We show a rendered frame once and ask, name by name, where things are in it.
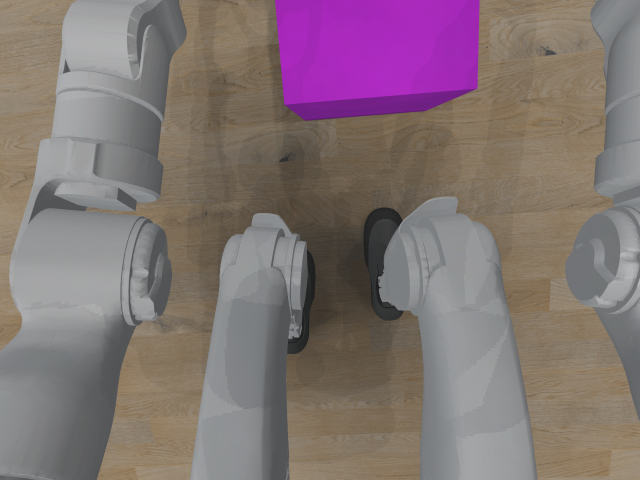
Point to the right robot thigh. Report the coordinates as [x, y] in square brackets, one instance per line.
[475, 418]

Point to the right robot upper arm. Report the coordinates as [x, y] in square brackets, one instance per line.
[603, 272]

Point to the carton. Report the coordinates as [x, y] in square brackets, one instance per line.
[350, 58]

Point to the robot left foot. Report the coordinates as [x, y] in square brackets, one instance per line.
[296, 345]

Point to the left robot forearm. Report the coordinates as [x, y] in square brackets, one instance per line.
[111, 96]

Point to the right robot forearm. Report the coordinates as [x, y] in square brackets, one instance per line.
[617, 168]

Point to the left robot upper arm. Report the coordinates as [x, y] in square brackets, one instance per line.
[83, 281]

